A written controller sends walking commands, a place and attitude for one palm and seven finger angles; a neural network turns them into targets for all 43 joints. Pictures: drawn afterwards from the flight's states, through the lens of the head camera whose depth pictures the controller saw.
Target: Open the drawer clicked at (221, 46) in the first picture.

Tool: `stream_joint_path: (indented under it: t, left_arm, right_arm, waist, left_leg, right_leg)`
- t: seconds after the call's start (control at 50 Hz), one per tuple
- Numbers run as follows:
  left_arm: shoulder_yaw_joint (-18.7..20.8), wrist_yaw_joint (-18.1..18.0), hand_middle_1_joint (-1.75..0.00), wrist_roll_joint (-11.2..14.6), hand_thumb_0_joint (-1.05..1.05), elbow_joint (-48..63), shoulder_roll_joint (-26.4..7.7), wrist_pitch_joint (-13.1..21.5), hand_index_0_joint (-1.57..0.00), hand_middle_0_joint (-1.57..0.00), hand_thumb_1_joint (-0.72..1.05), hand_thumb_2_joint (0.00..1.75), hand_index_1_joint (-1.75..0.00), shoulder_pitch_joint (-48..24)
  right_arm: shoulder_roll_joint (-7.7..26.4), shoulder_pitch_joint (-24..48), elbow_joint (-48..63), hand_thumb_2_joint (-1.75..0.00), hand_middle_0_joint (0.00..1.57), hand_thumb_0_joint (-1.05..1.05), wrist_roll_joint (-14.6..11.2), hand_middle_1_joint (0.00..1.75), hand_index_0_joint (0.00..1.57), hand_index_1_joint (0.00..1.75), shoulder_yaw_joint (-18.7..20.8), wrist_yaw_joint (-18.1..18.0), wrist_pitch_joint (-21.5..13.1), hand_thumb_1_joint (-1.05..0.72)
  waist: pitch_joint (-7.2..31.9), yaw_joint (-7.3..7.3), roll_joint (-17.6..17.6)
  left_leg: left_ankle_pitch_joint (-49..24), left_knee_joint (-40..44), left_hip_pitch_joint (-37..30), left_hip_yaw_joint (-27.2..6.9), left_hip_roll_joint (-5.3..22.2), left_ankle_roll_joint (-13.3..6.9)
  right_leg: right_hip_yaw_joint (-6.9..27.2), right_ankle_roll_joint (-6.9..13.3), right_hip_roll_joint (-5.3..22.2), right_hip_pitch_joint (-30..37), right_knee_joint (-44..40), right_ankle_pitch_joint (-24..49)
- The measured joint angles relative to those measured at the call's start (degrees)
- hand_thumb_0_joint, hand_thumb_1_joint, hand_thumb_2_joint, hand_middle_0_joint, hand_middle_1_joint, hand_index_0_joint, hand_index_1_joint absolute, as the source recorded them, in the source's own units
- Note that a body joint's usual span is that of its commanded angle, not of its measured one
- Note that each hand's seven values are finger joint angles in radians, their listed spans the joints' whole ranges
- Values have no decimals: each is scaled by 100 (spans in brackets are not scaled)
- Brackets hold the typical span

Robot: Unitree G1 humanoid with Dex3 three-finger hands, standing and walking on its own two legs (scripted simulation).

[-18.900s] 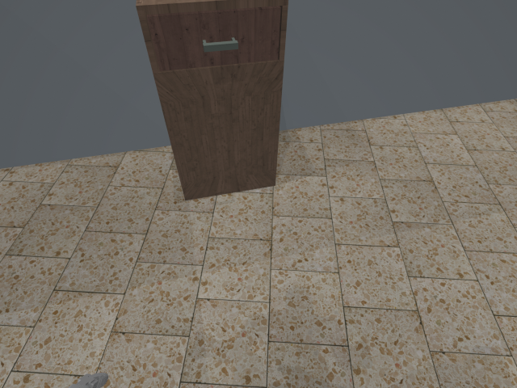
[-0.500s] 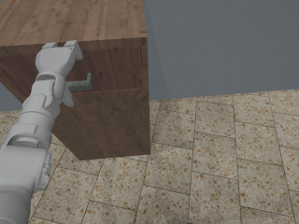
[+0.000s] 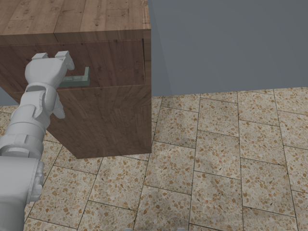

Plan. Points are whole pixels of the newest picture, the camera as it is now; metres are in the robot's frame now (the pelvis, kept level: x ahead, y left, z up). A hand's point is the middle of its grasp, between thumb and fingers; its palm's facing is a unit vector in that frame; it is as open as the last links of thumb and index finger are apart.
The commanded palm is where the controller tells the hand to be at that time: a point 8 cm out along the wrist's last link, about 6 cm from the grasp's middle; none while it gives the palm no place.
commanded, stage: lower the fingers behind the handle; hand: left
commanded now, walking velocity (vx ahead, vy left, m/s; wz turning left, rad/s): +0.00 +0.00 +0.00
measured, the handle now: (69, 76) +0.54 +0.24 +0.05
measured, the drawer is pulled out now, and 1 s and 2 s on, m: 0.00 0.00 0.00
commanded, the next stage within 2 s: lift the fingers back up to retry in 1.06 s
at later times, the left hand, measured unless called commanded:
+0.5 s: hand (58, 87) +0.49 +0.25 +0.06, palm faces -0.03 -0.01 -1.00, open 13.8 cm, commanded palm +0.47 +0.25 +0.09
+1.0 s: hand (59, 89) +0.49 +0.25 +0.05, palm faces -0.05 +0.03 -1.00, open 13.8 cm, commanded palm +0.47 +0.23 +0.08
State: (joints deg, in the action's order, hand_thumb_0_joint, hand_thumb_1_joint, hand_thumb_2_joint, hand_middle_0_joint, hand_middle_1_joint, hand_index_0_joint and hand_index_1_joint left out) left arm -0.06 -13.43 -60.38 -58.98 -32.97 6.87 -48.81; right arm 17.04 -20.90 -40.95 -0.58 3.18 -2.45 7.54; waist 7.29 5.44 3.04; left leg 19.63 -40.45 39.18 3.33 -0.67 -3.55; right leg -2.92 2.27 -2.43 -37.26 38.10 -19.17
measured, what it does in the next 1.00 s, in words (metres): stands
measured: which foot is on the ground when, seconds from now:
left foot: down 0.00-1.00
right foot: down 0.00-1.00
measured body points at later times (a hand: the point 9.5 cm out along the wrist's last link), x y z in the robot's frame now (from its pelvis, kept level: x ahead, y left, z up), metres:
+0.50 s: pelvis +0.00 +0.01 +0.00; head +0.09 +0.01 +0.44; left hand +0.49 +0.25 +0.11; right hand +0.02 -0.26 -0.13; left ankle -0.01 +0.08 -0.71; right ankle -0.02 -0.10 -0.71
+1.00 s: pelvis -0.02 +0.01 -0.02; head +0.08 +0.01 +0.42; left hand +0.48 +0.24 +0.11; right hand -0.03 -0.26 -0.14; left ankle -0.01 +0.08 -0.71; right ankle -0.02 -0.10 -0.71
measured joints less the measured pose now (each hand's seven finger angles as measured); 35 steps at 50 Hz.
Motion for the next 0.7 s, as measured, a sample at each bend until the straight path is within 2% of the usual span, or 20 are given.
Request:
stream_joint_path:
  t: [0.1, 0.24, 0.42, 0.56, 0.7]
  left_arm:
    - [-65, 9, -121, -61, 0, -136, 98, -390, -32, -31, -49, 30, -120, 1]
    - [-105, 235, -121, -9, 0, -153, 122, -255, -32, -29, -49, 30, -120, 51]
    - [-178, 30, -126, -88, 0, -160, 140, -112, -32, -28, -49, 30, -120, -67]
    - [-297, -90, -131, -156, 0, -306, 146, -286, -32, -28, -49, 30, -120, -267]
    - [-419, -63, -131, -135, 0, -431, 127, -479, -32, -25, -49, 30, -120, -388]
  right_arm:
    - [-81, 55, 57, -90, 20, 0, -7, 30, 21, 30, -22, 55, 3, -91]
    - [-205, 58, 106, -90, 20, 0, -24, 30, 21, 30, -124, 24, 54, -90]
    - [-207, 48, 193, -90, 20, 0, -21, 30, 21, 30, -149, 45, 49, -90]
    - [-170, 6, 208, -90, 20, 0, -14, 30, 21, 30, -133, 69, 59, -90]
    - [-134, -96, 214, -90, 20, 0, -26, 30, 21, 30, -132, 68, 66, -90]
  waist:
    - [28, 23, 29]
    - [80, 29, 13]
    - [85, -24, 0]
    - [134, 24, -17]
    - [135, 80, 7]
  left_leg:
    - [8, 31, -29, 29, 19, -19]
    - [39, 75, -185, 47, 9, -47]
    - [98, -141, 61, 46, -15, -88]
    - [127, -323, 293, 42, -5, -101]
    - [132, -445, 423, 53, 9, -112]
  right_leg:
    - [35, -23, -21, 40, -79, 33]
    - [60, -50, -17, 200, -146, 23]
    - [47, -82, 17, -40, 77, -45]
    - [34, -90, 17, -263, 244, -67]
    - [38, -95, 11, -394, 360, -64]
